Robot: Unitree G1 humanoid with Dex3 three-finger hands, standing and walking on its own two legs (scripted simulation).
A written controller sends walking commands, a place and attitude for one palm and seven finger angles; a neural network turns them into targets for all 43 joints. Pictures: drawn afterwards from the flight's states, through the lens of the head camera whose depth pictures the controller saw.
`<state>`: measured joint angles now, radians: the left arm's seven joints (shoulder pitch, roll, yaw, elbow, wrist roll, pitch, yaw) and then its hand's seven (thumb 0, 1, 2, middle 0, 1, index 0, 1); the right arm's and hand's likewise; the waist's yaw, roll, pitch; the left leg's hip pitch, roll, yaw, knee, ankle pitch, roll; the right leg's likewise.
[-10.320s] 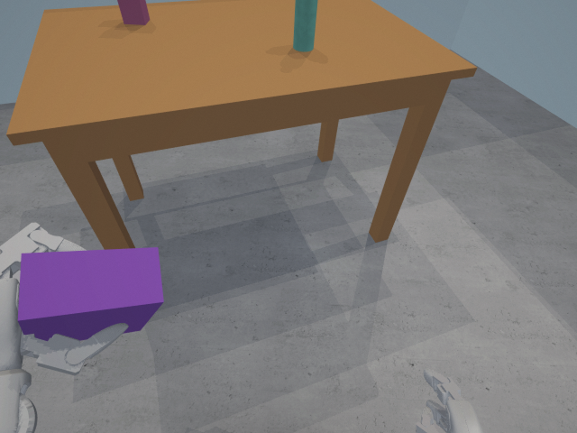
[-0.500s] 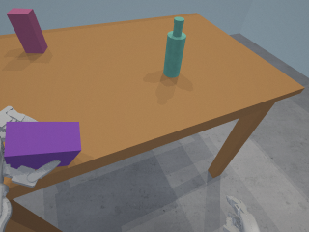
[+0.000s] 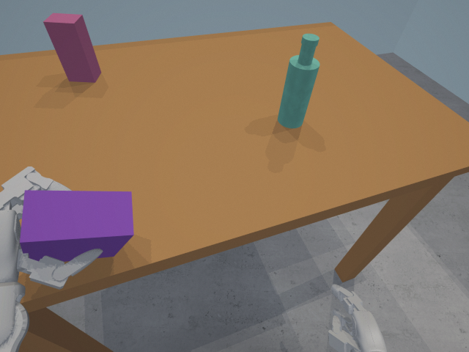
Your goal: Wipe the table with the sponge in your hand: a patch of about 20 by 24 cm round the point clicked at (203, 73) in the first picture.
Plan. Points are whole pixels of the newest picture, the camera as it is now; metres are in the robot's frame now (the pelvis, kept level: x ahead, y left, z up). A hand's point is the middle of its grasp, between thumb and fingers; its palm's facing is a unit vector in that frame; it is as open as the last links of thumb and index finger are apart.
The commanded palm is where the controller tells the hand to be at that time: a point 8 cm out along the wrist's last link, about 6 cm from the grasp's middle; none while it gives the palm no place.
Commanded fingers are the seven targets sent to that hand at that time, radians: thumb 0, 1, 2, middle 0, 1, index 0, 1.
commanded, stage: come to a stop and stand still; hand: left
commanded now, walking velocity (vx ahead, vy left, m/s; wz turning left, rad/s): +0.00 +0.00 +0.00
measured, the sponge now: (92, 228) +0.23 +0.23 +0.13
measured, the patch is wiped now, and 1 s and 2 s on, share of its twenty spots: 0.00 0.00 0.00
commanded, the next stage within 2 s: look again from close up in 0.68 s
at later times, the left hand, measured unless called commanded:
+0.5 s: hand (99, 217) +0.24 +0.22 +0.15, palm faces +0.39 -0.83 -0.41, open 10.0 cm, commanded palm +0.18 +0.25 +0.17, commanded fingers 0.00 0.10 1.30 -1.20 -1.60 -1.20 -1.60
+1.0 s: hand (99, 225) +0.23 +0.21 +0.15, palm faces +0.38 -0.83 -0.40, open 10.0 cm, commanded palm +0.17 +0.24 +0.17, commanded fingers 0.00 0.10 1.30 -1.20 -1.60 -1.20 -1.60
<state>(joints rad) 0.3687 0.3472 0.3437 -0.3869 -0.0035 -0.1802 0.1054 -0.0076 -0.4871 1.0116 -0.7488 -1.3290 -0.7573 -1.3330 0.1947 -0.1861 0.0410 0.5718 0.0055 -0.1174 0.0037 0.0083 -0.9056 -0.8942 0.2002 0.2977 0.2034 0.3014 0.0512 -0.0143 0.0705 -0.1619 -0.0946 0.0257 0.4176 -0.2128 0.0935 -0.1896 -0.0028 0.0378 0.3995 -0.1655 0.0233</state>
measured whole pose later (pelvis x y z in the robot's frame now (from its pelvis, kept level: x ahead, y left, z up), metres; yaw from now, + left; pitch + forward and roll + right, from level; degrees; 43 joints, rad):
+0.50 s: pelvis +0.03 -0.04 +0.00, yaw +1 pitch +0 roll -1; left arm 0.46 0.37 0.35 -0.47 -0.05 -0.16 0.11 -0.01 -0.49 1.01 -0.75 -1.33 -0.76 -1.33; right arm 0.17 -0.22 0.01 0.55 0.02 -0.07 -0.03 0.01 -0.91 -0.89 0.20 0.30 0.20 0.30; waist 0.02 0.00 0.07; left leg -0.18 -0.05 -0.02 0.46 -0.27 0.05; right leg -0.19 0.04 -0.01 0.42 -0.22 -0.02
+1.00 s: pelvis +0.02 -0.04 +0.00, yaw +1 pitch -1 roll -1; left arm 0.46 0.36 0.33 -0.46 -0.05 -0.16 0.12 -0.01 -0.48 1.01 -0.75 -1.33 -0.76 -1.33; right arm 0.19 -0.22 0.01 0.58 0.02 -0.09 -0.03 0.01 -0.91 -0.89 0.20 0.30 0.20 0.30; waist 0.02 0.01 0.06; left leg -0.19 -0.05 -0.02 0.44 -0.24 0.05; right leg -0.20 0.04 -0.01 0.39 -0.19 -0.02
